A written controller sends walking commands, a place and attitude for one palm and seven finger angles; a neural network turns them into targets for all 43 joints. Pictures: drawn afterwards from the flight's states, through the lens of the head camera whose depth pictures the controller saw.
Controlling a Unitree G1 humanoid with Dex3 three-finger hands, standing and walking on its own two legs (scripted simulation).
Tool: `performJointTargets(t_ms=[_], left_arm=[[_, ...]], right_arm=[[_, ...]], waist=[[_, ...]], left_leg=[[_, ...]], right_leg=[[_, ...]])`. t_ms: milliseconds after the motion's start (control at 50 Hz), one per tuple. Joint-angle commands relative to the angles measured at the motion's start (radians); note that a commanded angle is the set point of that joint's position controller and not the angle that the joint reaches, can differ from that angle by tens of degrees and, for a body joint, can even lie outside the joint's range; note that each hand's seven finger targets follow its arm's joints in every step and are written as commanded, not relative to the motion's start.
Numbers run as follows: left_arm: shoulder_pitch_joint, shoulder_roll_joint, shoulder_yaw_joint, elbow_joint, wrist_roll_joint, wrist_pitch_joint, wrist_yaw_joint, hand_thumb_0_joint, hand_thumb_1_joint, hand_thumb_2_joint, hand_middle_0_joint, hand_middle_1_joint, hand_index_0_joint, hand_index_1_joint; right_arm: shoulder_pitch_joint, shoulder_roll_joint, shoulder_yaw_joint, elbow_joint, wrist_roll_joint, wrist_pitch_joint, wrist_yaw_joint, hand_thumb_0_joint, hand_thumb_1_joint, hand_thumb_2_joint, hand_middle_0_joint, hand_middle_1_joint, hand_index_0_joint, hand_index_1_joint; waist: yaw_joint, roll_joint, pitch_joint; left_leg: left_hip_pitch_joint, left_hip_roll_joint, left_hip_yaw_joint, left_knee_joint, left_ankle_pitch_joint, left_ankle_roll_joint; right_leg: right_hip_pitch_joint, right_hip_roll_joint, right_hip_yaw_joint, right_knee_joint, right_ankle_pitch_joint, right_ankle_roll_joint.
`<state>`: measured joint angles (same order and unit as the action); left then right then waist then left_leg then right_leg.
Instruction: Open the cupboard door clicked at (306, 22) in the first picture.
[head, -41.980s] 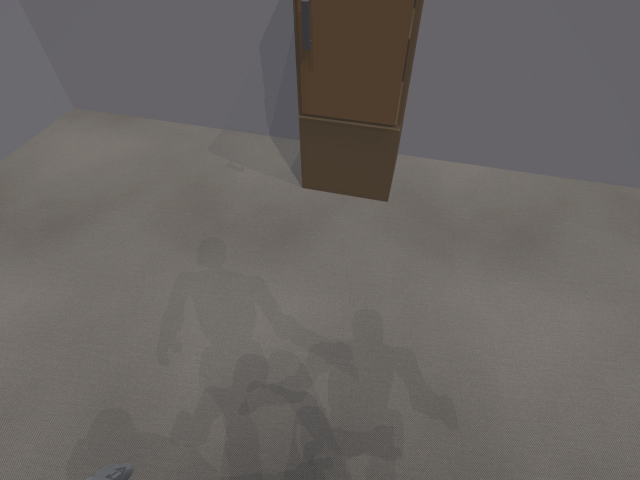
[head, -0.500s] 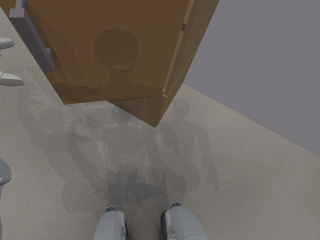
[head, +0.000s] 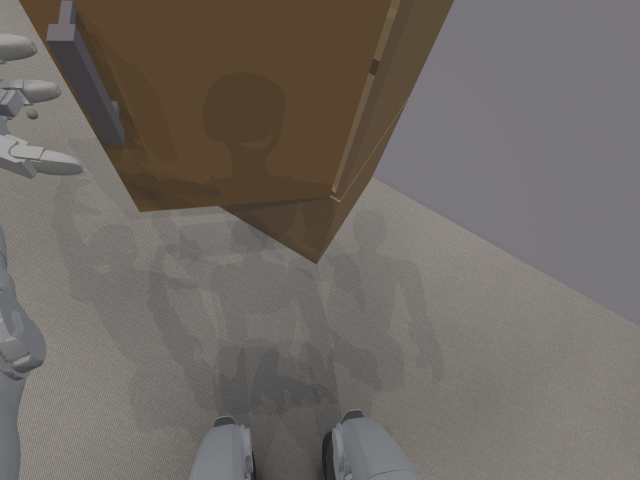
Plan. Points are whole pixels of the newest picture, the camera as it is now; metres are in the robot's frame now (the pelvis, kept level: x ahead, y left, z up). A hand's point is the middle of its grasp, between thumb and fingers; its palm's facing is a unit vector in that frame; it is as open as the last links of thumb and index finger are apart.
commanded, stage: move the hooked fingers beside the handle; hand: left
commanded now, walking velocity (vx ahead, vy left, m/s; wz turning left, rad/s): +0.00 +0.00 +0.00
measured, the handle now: (93, 80) +0.57 +0.23 +0.08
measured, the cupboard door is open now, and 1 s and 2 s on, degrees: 40 40 40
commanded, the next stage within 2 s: slide the fingers in behind the handle in 0.06 s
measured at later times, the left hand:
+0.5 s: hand (42, 115) +0.51 +0.27 +0.08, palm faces +0.07 -1.00 +0.01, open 14.0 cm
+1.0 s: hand (83, 112) +0.52 +0.23 +0.08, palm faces +0.07 -1.00 -0.01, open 14.0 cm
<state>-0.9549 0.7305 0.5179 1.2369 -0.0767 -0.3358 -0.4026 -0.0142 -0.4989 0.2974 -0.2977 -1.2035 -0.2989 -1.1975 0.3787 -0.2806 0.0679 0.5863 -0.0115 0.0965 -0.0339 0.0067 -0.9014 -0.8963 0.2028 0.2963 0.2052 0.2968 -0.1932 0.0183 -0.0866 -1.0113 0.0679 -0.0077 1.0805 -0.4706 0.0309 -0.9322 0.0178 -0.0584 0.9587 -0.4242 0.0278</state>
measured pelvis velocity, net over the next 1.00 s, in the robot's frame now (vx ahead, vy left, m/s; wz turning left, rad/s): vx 0.00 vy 0.00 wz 0.00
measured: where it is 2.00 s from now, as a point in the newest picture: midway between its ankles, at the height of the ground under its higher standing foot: outside the picture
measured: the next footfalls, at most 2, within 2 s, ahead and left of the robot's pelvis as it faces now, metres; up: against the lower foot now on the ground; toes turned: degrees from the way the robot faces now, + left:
none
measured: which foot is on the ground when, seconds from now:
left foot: down 0.00-1.00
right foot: down 0.00-1.00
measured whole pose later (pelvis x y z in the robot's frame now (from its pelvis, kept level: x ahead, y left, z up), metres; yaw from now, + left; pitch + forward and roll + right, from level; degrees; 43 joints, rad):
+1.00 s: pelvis +0.00 +0.00 +0.00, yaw +0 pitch +23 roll -5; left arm -0.93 0.59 0.45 1.18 -0.08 -0.37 -0.28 -0.01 -0.50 0.30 -0.30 -1.20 -0.30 -1.21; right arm 0.41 -0.26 0.05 0.62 -0.02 0.09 -0.01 0.01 -0.90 -0.90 0.20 0.30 0.20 0.30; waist -0.18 0.03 -0.10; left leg -1.00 0.06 0.00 1.07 -0.47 0.03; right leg -0.92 0.02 -0.05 0.96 -0.43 0.03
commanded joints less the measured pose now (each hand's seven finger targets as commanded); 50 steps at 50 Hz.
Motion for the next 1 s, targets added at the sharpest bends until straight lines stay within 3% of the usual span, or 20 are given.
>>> performJointTargets(t_ms=[0,40,60,120,160,220,260,320,340,380,420,480,520,560,600,740,820,920,940,980], left_arm=[[-0.424,0.380,0.058,-0.185,-0.021,-0.067,0.001,0.000,-0.500,0.300,-0.300,-1.200,-0.300,-1.200],[-0.421,0.413,0.065,-0.178,-0.008,-0.066,-0.005,0.000,-0.500,0.300,-0.300,-1.200,-0.300,-1.200],[-0.431,0.390,0.050,-0.187,-0.015,-0.068,-0.011,0.000,-0.500,0.300,-0.300,-1.200,-0.300,-1.200],[-0.409,0.415,0.079,-0.212,-0.029,-0.078,-0.031,0.000,-0.500,0.300,-0.300,-1.200,-0.300,-1.200],[-0.411,0.361,0.038,-0.200,-0.036,-0.068,-0.047,0.000,-0.500,0.300,-0.300,-1.200,-0.300,-1.200],[-0.394,0.322,0.017,-0.183,-0.051,-0.049,-0.060,0.000,-0.500,0.300,-0.300,-1.200,-0.300,-1.200],[-0.418,0.314,0.011,-0.194,-0.053,-0.038,-0.051,0.000,-0.500,0.300,-0.300,-1.200,-0.300,-1.200],[-0.409,0.351,0.054,-0.241,-0.050,-0.053,-0.026,0.000,-0.500,0.300,-0.300,-1.200,-0.300,-1.200],[-0.415,0.308,0.023,-0.235,-0.049,-0.054,-0.023,0.000,-0.500,0.300,-0.300,-1.200,-0.300,-1.200],[-0.398,0.313,0.027,-0.197,-0.044,-0.049,-0.010,0.000,-0.500,0.300,-0.300,-1.200,-0.300,-1.200],[-0.407,0.342,0.045,-0.224,-0.036,-0.060,0.001,0.000,-0.500,0.300,-0.300,-1.200,-0.300,-1.200],[-0.408,0.330,0.043,-0.257,-0.030,-0.074,0.014,0.000,-0.500,0.300,-0.300,-1.200,-0.300,-1.200],[-0.388,0.282,0.022,-0.268,-0.038,-0.082,0.020,0.000,-0.500,0.300,-0.300,-1.200,-0.300,-1.200],[-0.398,0.235,-0.010,-0.235,-0.042,-0.069,0.024,0.000,-0.500,0.300,-0.300,-1.200,-0.300,-1.200],[-0.396,0.254,0.008,-0.247,-0.041,-0.066,0.034,0.000,-0.500,0.300,-0.300,-1.200,-0.300,-1.200],[-0.436,0.141,-0.060,-0.241,-0.031,-0.077,0.080,0.000,-0.500,0.300,-0.300,-1.200,-0.300,-1.200],[-0.430,0.163,-0.031,-0.249,-0.021,-0.089,0.108,0.000,-0.500,0.300,-0.300,-1.200,-0.300,-1.200],[-0.409,0.100,-0.064,-0.275,-0.020,-0.105,0.121,0.000,-0.500,0.300,-0.300,-1.200,-0.300,-1.200],[-0.420,0.086,-0.072,-0.262,-0.027,-0.100,0.123,0.000,-0.500,0.300,-0.300,-1.200,-0.300,-1.200],[-0.438,0.098,-0.064,-0.243,-0.027,-0.093,0.128,0.000,-0.500,0.300,-0.300,-1.200,-0.300,-1.200]], right_arm=[[0.202,-0.207,-0.069,-0.027,0.001,-0.015,-0.026,0.000,-0.900,-0.900,0.200,0.300,0.200,0.300],[0.196,-0.207,-0.066,-0.031,0.004,-0.017,-0.029,0.000,-0.900,-0.900,0.200,0.300,0.200,0.300],[0.198,-0.205,-0.067,-0.030,0.004,-0.018,-0.028,0.000,-0.900,-0.900,0.200,0.300,0.200,0.300],[0.208,-0.210,-0.072,-0.027,0.002,-0.021,-0.028,0.000,-0.900,-0.900,0.200,0.300,0.200,0.300],[0.208,-0.206,-0.072,-0.016,0.005,-0.017,-0.026,0.000,-0.900,-0.900,0.200,0.300,0.200,0.300],[0.215,-0.207,-0.072,-0.013,0.008,-0.014,-0.028,0.000,-0.900,-0.900,0.200,0.300,0.200,0.300],[0.218,-0.206,-0.073,-0.007,0.007,-0.016,-0.028,0.000,-0.900,-0.900,0.200,0.300,0.200,0.300],[0.225,-0.205,-0.077,-0.006,0.000,-0.017,-0.024,0.000,-0.900,-0.900,0.200,0.300,0.200,0.300],[0.222,-0.197,-0.077,-0.006,0.002,-0.018,-0.021,0.000,-0.900,-0.900,0.200,0.300,0.200,0.300],[0.218,-0.199,-0.074,-0.006,0.003,-0.018,-0.019,0.000,-0.900,-0.900,0.200,0.300,0.200,0.300],[0.217,-0.202,-0.076,-0.012,0.000,-0.019,-0.020,0.000,-0.900,-0.900,0.200,0.300,0.200,0.300],[0.216,-0.199,-0.080,-0.011,-0.002,-0.020,-0.016,0.000,-0.900,-0.900,0.200,0.300,0.200,0.300],[0.212,-0.194,-0.081,-0.014,-0.003,-0.019,-0.010,0.000,-0.900,-0.900,0.200,0.300,0.200,0.300],[0.210,-0.194,-0.081,-0.006,-0.001,-0.018,-0.009,0.000,-0.900,-0.900,0.200,0.300,0.200,0.300],[0.214,-0.198,-0.081,-0.011,-0.002,-0.016,-0.011,0.000,-0.900,-0.900,0.200,0.300,0.200,0.300],[0.212,-0.187,-0.086,0.003,-0.008,-0.020,-0.003,0.000,-0.900,-0.900,0.200,0.300,0.200,0.300],[0.217,-0.186,-0.087,-0.001,-0.013,-0.023,0.002,0.000,-0.900,-0.900,0.200,0.300,0.200,0.300],[0.217,-0.175,-0.093,0.002,-0.012,-0.019,0.011,0.000,-0.900,-0.900,0.200,0.300,0.200,0.300],[0.213,-0.176,-0.094,0.007,-0.010,-0.018,0.010,0.000,-0.900,-0.900,0.200,0.300,0.200,0.300],[0.208,-0.177,-0.092,0.008,-0.008,-0.021,0.007,0.000,-0.900,-0.900,0.200,0.300,0.200,0.300]], waist=[[0.002,0.175,-0.464],[0.007,0.200,-0.473],[-0.002,0.200,-0.478],[0.013,0.232,-0.547],[-0.003,0.220,-0.520],[-0.002,0.206,-0.498],[-0.008,0.194,-0.479],[0.012,0.217,-0.538],[0.000,0.213,-0.525],[-0.002,0.178,-0.460],[0.008,0.205,-0.496],[0.013,0.231,-0.519],[0.018,0.254,-0.531],[-0.003,0.212,-0.475],[0.010,0.219,-0.485],[-0.012,0.206,-0.470],[0.005,0.209,-0.497],[0.006,0.203,-0.525],[-0.009,0.167,-0.498],[-0.009,0.153,-0.465]], left_leg=[[0.410,-0.021,-0.057,-0.106,0.416,-0.003],[0.398,-0.021,-0.053,-0.103,0.407,-0.004],[0.410,-0.019,-0.052,-0.100,0.406,-0.002],[0.460,-0.016,-0.058,-0.094,0.469,-0.008],[0.466,-0.013,-0.060,-0.091,0.462,-0.008],[0.460,-0.013,-0.062,-0.099,0.448,-0.006],[0.442,-0.015,-0.061,-0.103,0.420,-0.002],[0.475,-0.015,-0.063,-0.098,0.474,-0.006],[0.466,-0.017,-0.059,-0.095,0.461,-0.004],[0.409,-0.018,-0.052,-0.102,0.409,-0.001],[0.430,-0.020,-0.053,-0.104,0.422,-0.002],[0.479,-0.017,-0.058,-0.104,0.454,-0.009],[0.529,-0.013,-0.068,-0.109,0.496,-0.018],[0.501,-0.012,-0.070,-0.114,0.454,-0.015],[0.507,-0.014,-0.072,-0.122,0.460,-0.016],[0.533,-0.011,-0.087,-0.124,0.463,-0.024],[0.533,-0.014,-0.085,-0.125,0.476,-0.024],[0.551,-0.015,-0.078,-0.118,0.520,-0.025],[0.530,-0.015,-0.075,-0.118,0.487,-0.020],[0.476,-0.021,-0.068,-0.126,0.420,-0.014]], right_leg=[[0.128,0.047,0.008,-0.074,0.272,-0.044],[0.128,0.045,0.011,-0.070,0.269,-0.043],[0.119,0.047,0.012,-0.073,0.269,-0.041],[0.126,0.048,0.010,-0.062,0.303,-0.044],[0.094,0.050,0.005,-0.068,0.291,-0.040],[0.082,0.051,0.001,-0.074,0.278,-0.041],[0.086,0.050,0.003,-0.083,0.266,-0.039],[0.104,0.050,0.004,-0.073,0.296,-0.043],[0.100,0.051,0.005,-0.075,0.294,-0.040],[0.109,0.050,0.007,-0.084,0.271,-0.039],[0.117,0.049,0.009,-0.077,0.277,-0.042],[0.105,0.050,0.004,-0.075,0.283,-0.044],[0.079,0.052,-0.006,-0.071,0.281,-0.048],[0.061,0.052,-0.010,-0.081,0.259,-0.044],[0.073,0.052,-0.011,-0.078,0.256,-0.050],[0.026,0.048,-0.016,-0.078,0.236,-0.047],[0.051,0.047,-0.014,-0.073,0.250,-0.049],[0.077,0.050,-0.012,-0.073,0.289,-0.048],[0.073,0.050,-0.012,-0.079,0.281,-0.045],[0.093,0.047,-0.006,-0.085,0.260,-0.044]])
